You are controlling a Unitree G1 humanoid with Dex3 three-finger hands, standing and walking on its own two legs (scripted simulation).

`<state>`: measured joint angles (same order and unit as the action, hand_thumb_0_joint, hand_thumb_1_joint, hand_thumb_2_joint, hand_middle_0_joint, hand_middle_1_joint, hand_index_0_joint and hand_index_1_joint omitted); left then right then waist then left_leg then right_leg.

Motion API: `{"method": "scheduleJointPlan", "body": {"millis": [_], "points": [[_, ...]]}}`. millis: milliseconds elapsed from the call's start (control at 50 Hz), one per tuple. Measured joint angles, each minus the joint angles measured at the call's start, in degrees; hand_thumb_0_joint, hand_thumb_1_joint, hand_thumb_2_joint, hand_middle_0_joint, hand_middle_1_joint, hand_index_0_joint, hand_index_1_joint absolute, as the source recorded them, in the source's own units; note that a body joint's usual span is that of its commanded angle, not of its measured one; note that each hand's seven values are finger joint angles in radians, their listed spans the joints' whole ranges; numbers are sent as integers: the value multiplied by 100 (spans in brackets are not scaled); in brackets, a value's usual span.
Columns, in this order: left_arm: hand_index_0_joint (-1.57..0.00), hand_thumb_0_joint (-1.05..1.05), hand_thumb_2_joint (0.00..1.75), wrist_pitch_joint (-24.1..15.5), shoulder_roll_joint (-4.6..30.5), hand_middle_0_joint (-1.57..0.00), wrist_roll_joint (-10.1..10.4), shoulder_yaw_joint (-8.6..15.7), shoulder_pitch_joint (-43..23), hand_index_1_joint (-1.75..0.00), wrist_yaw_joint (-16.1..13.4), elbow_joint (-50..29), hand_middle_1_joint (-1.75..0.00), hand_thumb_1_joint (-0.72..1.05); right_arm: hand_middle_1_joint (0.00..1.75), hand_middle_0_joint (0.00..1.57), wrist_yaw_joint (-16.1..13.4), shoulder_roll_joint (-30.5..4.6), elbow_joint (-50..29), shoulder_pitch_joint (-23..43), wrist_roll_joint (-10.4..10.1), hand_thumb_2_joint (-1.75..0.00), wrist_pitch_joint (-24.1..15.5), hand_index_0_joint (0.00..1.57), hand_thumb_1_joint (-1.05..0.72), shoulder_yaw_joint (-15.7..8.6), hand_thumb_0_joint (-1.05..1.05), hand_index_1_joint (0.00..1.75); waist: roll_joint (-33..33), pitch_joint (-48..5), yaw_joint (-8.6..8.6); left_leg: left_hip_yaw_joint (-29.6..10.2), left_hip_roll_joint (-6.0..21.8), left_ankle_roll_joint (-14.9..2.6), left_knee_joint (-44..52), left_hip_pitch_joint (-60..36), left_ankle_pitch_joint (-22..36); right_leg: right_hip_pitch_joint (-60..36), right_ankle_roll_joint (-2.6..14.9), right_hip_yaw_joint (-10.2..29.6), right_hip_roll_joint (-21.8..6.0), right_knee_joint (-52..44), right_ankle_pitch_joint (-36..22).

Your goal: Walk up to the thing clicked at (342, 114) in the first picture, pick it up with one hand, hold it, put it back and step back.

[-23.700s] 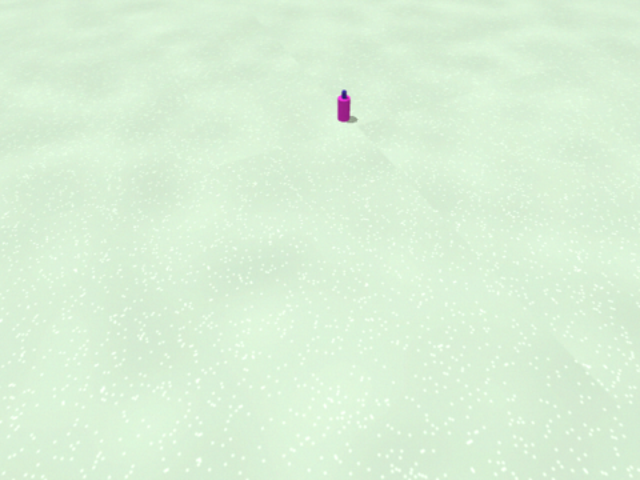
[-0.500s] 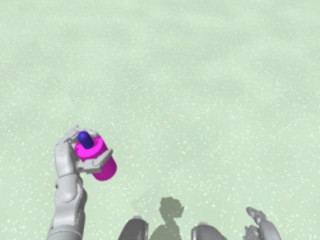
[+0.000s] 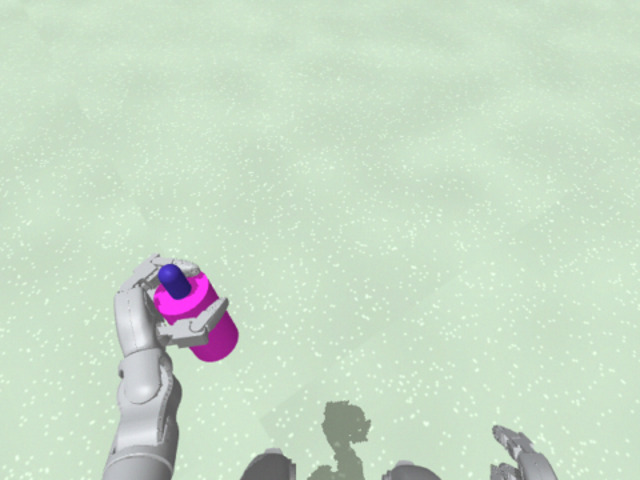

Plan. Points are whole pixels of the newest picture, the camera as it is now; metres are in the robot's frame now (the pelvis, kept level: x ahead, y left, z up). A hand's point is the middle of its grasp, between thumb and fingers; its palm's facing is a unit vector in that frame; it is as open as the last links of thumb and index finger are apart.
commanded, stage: crouch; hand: left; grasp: from the side
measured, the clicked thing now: (193, 308) +0.33 +0.21 -0.01
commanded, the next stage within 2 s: lower in 1.96 s
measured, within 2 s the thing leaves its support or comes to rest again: neither
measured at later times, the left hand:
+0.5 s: hand (203, 345) +0.34 +0.24 -0.20, palm faces +0.44 -0.90 -0.04, open 7.9 cm
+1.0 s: hand (211, 364) +0.37 +0.28 -0.39, palm faces +0.45 -0.89 -0.04, open 7.9 cm
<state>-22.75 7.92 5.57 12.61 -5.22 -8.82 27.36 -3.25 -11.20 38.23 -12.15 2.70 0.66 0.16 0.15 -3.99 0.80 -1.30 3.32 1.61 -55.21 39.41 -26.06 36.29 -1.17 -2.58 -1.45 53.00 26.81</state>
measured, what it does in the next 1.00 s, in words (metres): lowers itself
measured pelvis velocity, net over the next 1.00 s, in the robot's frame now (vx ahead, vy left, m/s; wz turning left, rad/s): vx -0.09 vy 0.00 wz -0.11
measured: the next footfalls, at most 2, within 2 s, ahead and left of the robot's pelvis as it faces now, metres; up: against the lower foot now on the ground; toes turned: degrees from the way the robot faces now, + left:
none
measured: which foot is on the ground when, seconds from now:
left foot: down 0.00-1.00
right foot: down 0.00-1.00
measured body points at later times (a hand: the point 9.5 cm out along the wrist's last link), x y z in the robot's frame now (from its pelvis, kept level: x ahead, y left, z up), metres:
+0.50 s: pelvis -0.04 +0.00 -0.16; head +0.12 +0.04 +0.26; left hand +0.31 +0.29 -0.19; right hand +0.09 -0.26 -0.28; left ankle +0.01 +0.13 -0.68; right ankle -0.01 -0.13 -0.68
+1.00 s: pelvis -0.09 +0.00 -0.32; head +0.13 +0.05 +0.07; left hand +0.34 +0.33 -0.38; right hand -0.01 -0.28 -0.44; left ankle +0.01 +0.13 -0.69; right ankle -0.01 -0.13 -0.69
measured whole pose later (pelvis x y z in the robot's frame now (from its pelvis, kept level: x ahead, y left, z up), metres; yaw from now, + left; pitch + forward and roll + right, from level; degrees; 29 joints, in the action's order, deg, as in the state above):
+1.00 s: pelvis -0.09 +0.00 -0.32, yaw -6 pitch +32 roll -5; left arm -45.6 29.0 3.9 38.8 -37.4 1.4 67.5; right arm 4.1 -14.9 44.0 -3.8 8.2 2.5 3.4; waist 3.3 -4.8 8.1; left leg -7.9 3.5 2.5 -126.5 119.9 -39.0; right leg 116.0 -1.2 -3.1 0.4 123.8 39.9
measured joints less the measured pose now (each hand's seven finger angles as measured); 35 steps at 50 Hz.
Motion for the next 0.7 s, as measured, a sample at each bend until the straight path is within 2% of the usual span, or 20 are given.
{"method": "scheduleJointPlan", "body": {"millis": [180, 320, 400, 560, 620, 700], "points": [[-95, 0, 92, -771, 103, -68, -123, 344, -529, -113, 91, 1106, -104, -21, 30, 20, 173, -43, 98, 174, 146, -89, -60, 20, -85, -107, 1, 30, 111, -14, 59, -29, -14, -10, -563, 902, -89, 910, 6, 8, -18, 599, 116], [-95, 0, 92, -1742, 318, -68, -129, 720, -1127, -112, 151, 2065, -104, -21, 30, 20, 389, -213, 207, 329, 343, -90, -143, 20, -85, -143, 0, 30, 151, -423, 168, -122, -1, 0, -2014, 2766, -511, 2750, -5, 9, -13, 2044, 552], [-95, 0, 92, -2095, 481, -68, -74, 886, -1445, -112, 224, 2431, -103, -21, 30, 20, 493, -293, 244, 466, 423, -90, -150, 20, -86, -131, 0, 30, 131, -642, 222, -179, 22, -3, -3051, 3896, -839, 3868, -21, 25, 11, 3062, 872], [-96, 0, 94, -2288, 724, -70, 21, 1412, -1993, -112, 206, 2658, -102, -22, 30, 20, 594, -233, 277, 766, 457, -90, -25, 20, -88, 7, 0, 30, 85, -652, 284, -274, 43, -10, -4501, 5495, -1166, 5457, -15, 46, 54, 4502, 1196], [-97, 0, 95, -2334, 927, -70, -4, 1585, -2300, -111, 213, 2984, -102, -23, 30, 20, 624, -183, 343, 834, 458, -91, 23, 20, -89, 95, 0, 30, 92, -632, 314, -314, 33, 3, -4877, 5962, -1195, 5921, -4, 42, 56, 4891, 1239], [-97, 1, 95, -2351, 1304, -70, -62, 1753, -2707, -111, 394, 3531, -102, -23, 30, 20, 680, -154, 430, 879, 474, -91, 58, 20, -89, 185, 0, 30, 120, -592, 391, -380, 32, 25, -5401, 6546, -1235, 6504, 11, 27, 77, 5423, 1289]]}}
